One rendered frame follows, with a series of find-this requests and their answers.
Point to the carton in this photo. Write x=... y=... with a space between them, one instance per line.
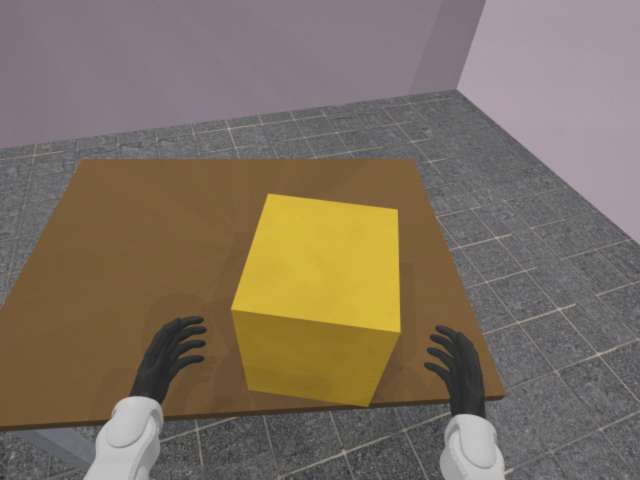
x=317 y=309

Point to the right robot hand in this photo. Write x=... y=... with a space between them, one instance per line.
x=464 y=381

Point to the table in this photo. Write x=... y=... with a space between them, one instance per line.
x=135 y=243

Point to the left robot hand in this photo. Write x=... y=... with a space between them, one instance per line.
x=161 y=364

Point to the robot left forearm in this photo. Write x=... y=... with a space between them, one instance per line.
x=128 y=445

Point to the robot right forearm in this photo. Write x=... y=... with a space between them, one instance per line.
x=471 y=452

